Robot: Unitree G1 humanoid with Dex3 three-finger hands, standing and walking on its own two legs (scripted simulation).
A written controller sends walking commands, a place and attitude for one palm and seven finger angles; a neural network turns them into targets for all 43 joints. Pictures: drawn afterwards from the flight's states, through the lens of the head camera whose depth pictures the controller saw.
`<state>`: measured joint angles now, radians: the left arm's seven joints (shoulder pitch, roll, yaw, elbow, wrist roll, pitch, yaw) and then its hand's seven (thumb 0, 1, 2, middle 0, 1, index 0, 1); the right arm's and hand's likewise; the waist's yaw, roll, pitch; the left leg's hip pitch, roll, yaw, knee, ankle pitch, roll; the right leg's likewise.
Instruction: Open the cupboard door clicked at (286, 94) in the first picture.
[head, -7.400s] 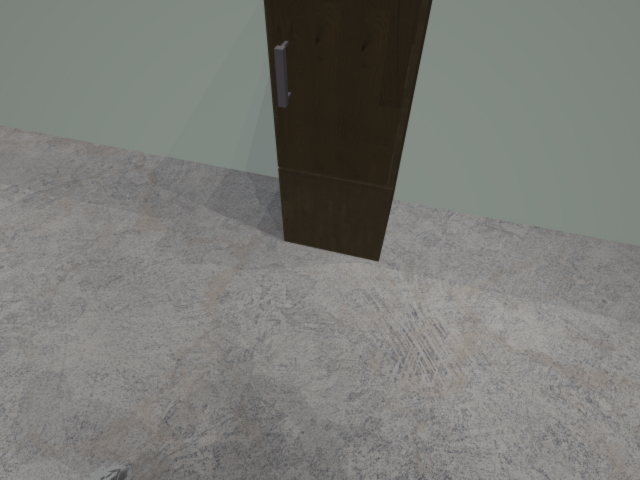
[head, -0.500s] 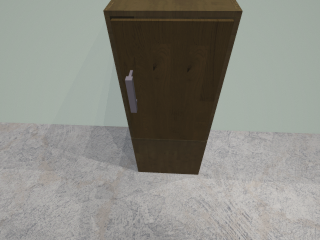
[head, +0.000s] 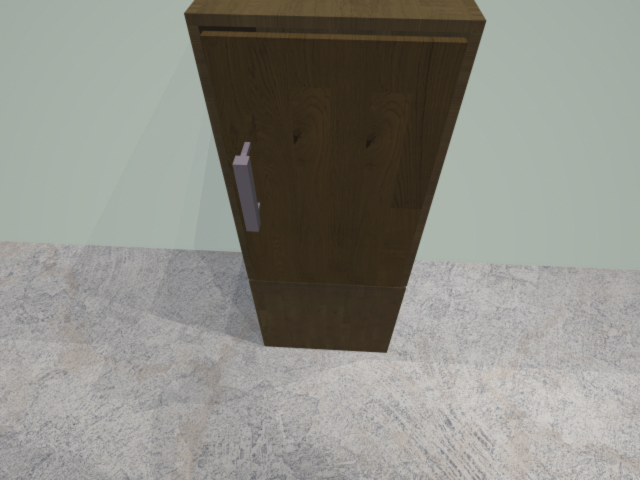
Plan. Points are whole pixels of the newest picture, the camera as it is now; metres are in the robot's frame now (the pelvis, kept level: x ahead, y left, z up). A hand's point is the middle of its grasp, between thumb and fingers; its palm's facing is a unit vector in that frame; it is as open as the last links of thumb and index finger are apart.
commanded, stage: come to a stop and stand still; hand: left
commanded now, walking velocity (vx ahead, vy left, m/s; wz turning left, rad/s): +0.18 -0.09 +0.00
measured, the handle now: (250, 188) +0.59 +0.17 +0.00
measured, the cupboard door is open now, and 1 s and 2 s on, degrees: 0 0 0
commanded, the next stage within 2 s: look again from close up in 1.00 s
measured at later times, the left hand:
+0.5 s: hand out of the picture +0.13 +0.17 -0.16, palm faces +0.05 -0.95 -0.29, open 7.4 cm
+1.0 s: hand out of the picture +0.06 +0.17 -0.17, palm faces +0.09 -0.97 -0.21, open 7.4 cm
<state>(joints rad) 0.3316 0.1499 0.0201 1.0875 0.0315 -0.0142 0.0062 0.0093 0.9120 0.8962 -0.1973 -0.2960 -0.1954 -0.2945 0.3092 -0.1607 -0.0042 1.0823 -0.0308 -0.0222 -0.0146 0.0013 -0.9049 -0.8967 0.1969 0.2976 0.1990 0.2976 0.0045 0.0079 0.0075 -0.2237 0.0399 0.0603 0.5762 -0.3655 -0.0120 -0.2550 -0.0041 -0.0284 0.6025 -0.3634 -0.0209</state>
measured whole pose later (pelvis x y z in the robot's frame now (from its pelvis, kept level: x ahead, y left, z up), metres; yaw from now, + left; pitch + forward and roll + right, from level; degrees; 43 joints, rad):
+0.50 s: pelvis +0.07 -0.03 +0.00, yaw +1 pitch +1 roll +2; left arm 0.18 0.19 0.05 0.97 0.03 -0.02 0.04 0.01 0.92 0.90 -0.20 -0.30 -0.20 -0.29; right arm 0.22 -0.17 -0.05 1.05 -0.01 0.02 -0.04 0.00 -0.91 -0.90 0.20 0.30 0.20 0.30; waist 0.01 0.02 0.11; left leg -0.35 0.02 0.02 0.99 -0.56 -0.01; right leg -0.37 -0.05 -0.10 0.67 -0.32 -0.05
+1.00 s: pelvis +0.04 -0.01 +0.00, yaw +1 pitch +0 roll +2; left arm 0.27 0.18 0.03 1.02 0.02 0.02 0.02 0.01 0.91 0.90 -0.20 -0.30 -0.19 -0.29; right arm 0.23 -0.16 -0.01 1.01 -0.02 0.00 -0.03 0.00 -0.93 -0.90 0.20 0.30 0.20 0.30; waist 0.04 -0.04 0.02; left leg -0.26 -0.02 0.06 0.51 -0.26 0.01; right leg -0.25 -0.04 -0.03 0.55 -0.30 0.00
